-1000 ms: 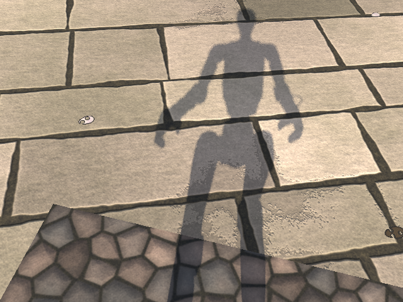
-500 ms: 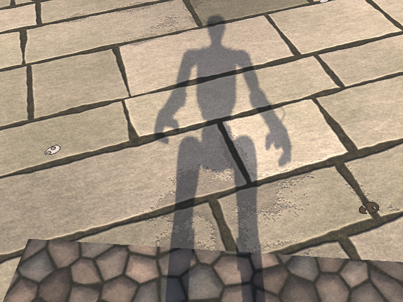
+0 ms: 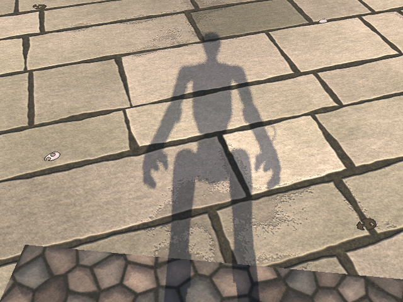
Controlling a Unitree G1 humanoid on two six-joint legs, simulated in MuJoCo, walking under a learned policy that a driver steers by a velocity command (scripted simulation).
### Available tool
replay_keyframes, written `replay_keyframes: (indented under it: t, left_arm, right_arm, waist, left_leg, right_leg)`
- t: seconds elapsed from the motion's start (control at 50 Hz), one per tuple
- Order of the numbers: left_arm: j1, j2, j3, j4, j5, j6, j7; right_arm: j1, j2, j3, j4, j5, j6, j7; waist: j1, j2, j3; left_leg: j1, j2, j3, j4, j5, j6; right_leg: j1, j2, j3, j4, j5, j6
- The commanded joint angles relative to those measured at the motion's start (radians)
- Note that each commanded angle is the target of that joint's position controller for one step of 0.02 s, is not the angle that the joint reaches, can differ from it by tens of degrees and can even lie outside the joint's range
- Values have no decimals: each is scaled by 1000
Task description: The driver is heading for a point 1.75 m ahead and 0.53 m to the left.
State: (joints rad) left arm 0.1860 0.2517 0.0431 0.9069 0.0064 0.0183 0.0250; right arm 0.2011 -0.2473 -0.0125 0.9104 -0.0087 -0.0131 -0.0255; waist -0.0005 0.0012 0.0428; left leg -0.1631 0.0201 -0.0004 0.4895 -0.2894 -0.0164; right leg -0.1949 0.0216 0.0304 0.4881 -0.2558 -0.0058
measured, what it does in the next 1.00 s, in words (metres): walks ahead: left foot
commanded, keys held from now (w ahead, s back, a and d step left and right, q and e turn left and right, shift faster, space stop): w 1.00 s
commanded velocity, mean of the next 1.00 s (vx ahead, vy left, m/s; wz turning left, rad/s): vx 0.38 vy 0.00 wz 0.00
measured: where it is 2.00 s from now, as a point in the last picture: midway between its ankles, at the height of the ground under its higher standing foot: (201, 182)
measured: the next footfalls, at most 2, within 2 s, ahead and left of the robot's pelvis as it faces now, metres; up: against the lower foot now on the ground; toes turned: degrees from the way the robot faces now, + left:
left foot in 0.68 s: +0.41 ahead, +0.13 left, +0.00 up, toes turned +2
right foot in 1.22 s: +0.71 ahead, -0.11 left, +0.00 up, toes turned -2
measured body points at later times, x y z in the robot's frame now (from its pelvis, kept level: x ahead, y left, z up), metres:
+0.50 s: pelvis +0.13 -0.01 +0.01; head +0.15 -0.02 +0.45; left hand +0.05 +0.24 -0.13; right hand +0.31 -0.26 -0.10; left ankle +0.23 +0.13 -0.68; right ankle +0.01 -0.12 -0.74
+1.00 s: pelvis +0.40 +0.05 +0.01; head +0.41 +0.05 +0.46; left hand +0.56 +0.31 -0.10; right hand +0.41 -0.22 -0.12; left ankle +0.37 +0.13 -0.74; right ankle +0.56 -0.13 -0.67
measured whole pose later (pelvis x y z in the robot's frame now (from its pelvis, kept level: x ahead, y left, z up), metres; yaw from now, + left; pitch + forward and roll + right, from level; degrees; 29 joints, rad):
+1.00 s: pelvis +0.40 +0.05 +0.01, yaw +0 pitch +0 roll +2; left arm 0.12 0.28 0.05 0.86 0.00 -0.08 0.01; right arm 0.35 -0.26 -0.04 0.95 0.00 -0.10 0.02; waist -0.06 -0.04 0.02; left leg -0.07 -0.09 0.05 0.21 -0.15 0.07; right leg -0.68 -0.14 0.05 0.81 -0.02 0.00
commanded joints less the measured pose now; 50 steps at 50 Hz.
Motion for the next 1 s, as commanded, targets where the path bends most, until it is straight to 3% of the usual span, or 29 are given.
replay_keyframes:
  t: [0.02, 0.06, 0.1, 0.18, 0.22, 0.24, 0.26, 0.28, 0.3, 0.32, 0.34, 0.38, 0.4, 0.44, 0.48, 0.52, 0.58, 0.62, 0.66, 0.68, 0.7, 0.72, 0.74, 0.76, 0.78, 0.8, 0.84, 0.94, 1.0]
  left_arm:
    - [0, 105, 22, -12, -3, -10, 8]
    - [11, 117, 29, 2, -15, -8, 11]
    - [2, 105, 26, -3, -21, -29, 10]
    - [-32, 59, 18, -15, -33, -96, -19]
    - [31, 57, 19, 12, -42, -109, -30]
    - [129, 75, 28, 58, -44, -111, -31]
    - [230, 131, 46, 101, -39, -115, -29]
    - [353, 234, 76, 133, -41, -118, -33]
    - [363, 206, 63, 123, -20, -126, -40]
    - [322, 145, 43, 111, -8, -134, -42]
    - [297, 123, 36, 100, -7, -136, -43]
    - [278, 77, 13, 96, -11, -123, -44]
    - [282, 80, 11, 100, -13, -113, -40]
    - [261, 79, 5, 90, -15, -98, -25]
    - [240, 118, 9, 77, -13, -97, -8]
    - [277, 158, 17, 87, -16, -104, -3]
    - [284, 161, 25, 100, -33, -109, -4]
    - [263, 175, 33, 95, -24, -100, -7]
    - [249, 167, 31, 84, -8, -79, -8]
    - [266, 126, 14, 60, 10, -74, -7]
    - [417, -47, -31, 55, -3, -95, -20]
    - [340, 66, -7, 61, -32, -121, -27]
    - [221, 134, 12, 18, -60, -136, -30]
    - [166, 138, 12, 3, -55, -143, -23]
    - [143, 134, 20, 1, -38, -139, -15]
    - [172, 115, 21, 4, -30, -128, -13]
    - [187, 82, 19, 7, -25, -105, -11]
    - [3, 87, 23, -67, -5, -96, -9]
    - [-105, 66, 14, -99, -8, -109, -20]
  right_arm:
    - [22, -122, -26, -17, 3, -8, -5]
    - [25, -138, -33, -12, 15, -2, -10]
    - [39, -144, -34, -16, 23, -13, -13]
    - [117, -209, -59, 11, 37, -48, -4]
    - [51, -199, -56, -14, 40, -48, 3]
    - [-20, -175, -49, -41, 41, -46, 7]
    - [-85, -122, -33, -79, 38, -54, 11]
    - [-107, -93, -27, -116, 27, -76, 10]
    - [-98, -125, -35, -122, 36, -94, 9]
    - [-60, -136, -39, -110, 55, -104, 18]
    - [-44, -123, -36, -102, 64, -108, 27]
    - [-90, -117, -42, -115, 42, -109, 41]
    - [-100, -95, -36, -125, 38, -106, 52]
    - [-146, -64, -25, -146, 30, -98, 69]
    - [-244, -33, -8, -186, 27, -94, 72]
    - [-288, -46, -7, -207, 31, -88, 69]
    - [-301, -99, -22, -224, 39, -82, 65]
    - [-232, -138, -42, -212, 36, -83, 64]
    - [28, -192, -81, -133, 39, -73, 53]
    - [193, -247, -98, -97, 30, -66, 43]
    - [243, -312, -104, -70, 14, -68, 55]
    - [198, -207, -79, -75, 22, -73, 59]
    - [98, -168, -67, -88, 24, -81, 58]
    - [18, -154, -62, -103, 18, -89, 60]
    - [-27, -131, -56, -107, 6, -95, 65]
    - [-46, -120, -52, -104, -6, -101, 66]
    - [-39, -106, -49, -87, 2, -107, 68]
    - [54, -162, -61, -44, 8, -104, 39]
    - [105, -174, -61, -26, 17, -95, 26]
  waist:
    - [-4, -3, -47]
    - [-2, 14, 7]
    - [-10, 37, 92]
    - [-18, 176, 100]
    - [35, 171, 104]
    - [86, 140, 90]
    - [118, 5, 77]
    - [145, -242, 25]
    - [142, -239, 8]
    - [100, -132, 18]
    - [78, -95, 12]
    - [63, -44, 29]
    - [56, -84, 35]
    - [55, -78, 54]
    - [67, -73, 83]
    - [74, -98, 89]
    - [45, -106, 103]
    - [-9, -118, 33]
    - [-138, -115, -134]
    - [-186, -8, -253]
    - [-87, 309, -419]
    - [-114, 213, -337]
    - [-93, 155, -158]
    - [-61, 53, -97]
    - [-29, 22, -55]
    - [8, 63, -63]
    - [31, 68, -48]
    - [-2, 27, 20]
    - [-40, 29, 28]
  left_leg:
    - [-35, 23, -24, -92, 43, 21]
    - [-93, 14, -37, -91, -282, 59]
    - [-140, 58, -115, -128, -460, 104]
    - [-45, 271, -423, -288, -486, 230]
    - [-139, 248, -371, -270, -396, 210]
    - [-220, 181, -271, -208, -300, 165]
    - [-320, 68, -109, -7, -134, 93]
    - [-499, -48, 46, 327, -70, 23]
    - [-646, -57, -33, 553, -264, 22]
    - [-707, -11, -90, 674, -249, 50]
    - [-756, 22, -90, 713, -180, 75]
    - [-784, 78, -54, 675, -50, 89]
    - [-738, 92, -35, 624, -17, 76]
    - [-661, 85, 13, 480, 69, 37]
    - [-523, 50, 55, 277, 186, 13]
    - [-398, 18, 69, 149, 273, 11]
    - [-362, 14, 30, 54, 317, 51]
    - [-268, -13, 37, 52, 279, 88]
    - [52, -59, 73, 64, 228, 136]
    - [344, 115, -134, 85, 153, 192]
    - [592, 361, -678, -110, -169, 366]
    - [506, 343, -801, -254, -319, 336]
    - [350, 322, -643, -266, -269, 288]
    - [202, 287, -514, -283, -124, 267]
    - [82, 245, -401, -301, 13, 250]
    - [14, 219, -333, -323, 75, 246]
    - [-52, 194, -259, -368, 122, 258]
    - [-30, 186, -174, -423, 178, 263]
    - [-7, 152, -100, -418, 226, 229]
  right_leg:
    - [37, -34, 38, -70, 71, -18]
    - [-43, -4, 18, -42, -289, -41]
    - [-154, -11, 31, -20, -416, -60]
    - [-241, -5, -51, 168, -168, -57]
    - [-86, -12, -52, 44, -160, -90]
    - [70, -12, -35, -45, -107, -99]
    - [184, -89, 135, -122, -148, -133]
    - [381, -261, 452, -239, -98, -226]
    - [452, -373, 622, -267, 49, -299]
    - [468, -371, 555, -236, 129, -293]
    - [484, -352, 476, -237, 152, -272]
    - [459, -307, 321, -271, 298, -216]
    - [404, -292, 269, -289, 346, -209]
    - [302, -243, 170, -334, 349, -197]
    - [156, -194, 94, -379, 317, -179]
    - [98, -204, 78, -425, 280, -175]
    - [176, -252, 64, -409, 334, -153]
    - [257, -267, 40, -288, 621, -125]
    - [207, -210, -13, 43, 839, -82]
    - [-23, -160, -31, 355, 550, -57]
    - [-345, 47, 6, 725, -232, -5]
    - [-454, 11, 118, 855, -296, -26]
    - [-528, -43, 88, 878, -212, -48]
    - [-482, -98, 72, 832, -112, -55]
    - [-432, -134, 61, 774, -51, -54]
    - [-362, -163, 73, 737, -14, -52]
    - [-326, -176, 61, 673, -7, -41]
    - [-481, -188, 41, 405, 209, 9]
    - [-446, -152, 3, 205, 358, 15]
Velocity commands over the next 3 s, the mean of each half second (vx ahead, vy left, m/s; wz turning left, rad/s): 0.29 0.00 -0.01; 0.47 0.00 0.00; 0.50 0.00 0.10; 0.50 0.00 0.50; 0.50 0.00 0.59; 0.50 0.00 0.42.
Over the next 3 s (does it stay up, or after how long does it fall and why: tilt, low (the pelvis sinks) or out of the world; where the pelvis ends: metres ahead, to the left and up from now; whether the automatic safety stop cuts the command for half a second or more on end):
stays up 1.38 0.38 0.01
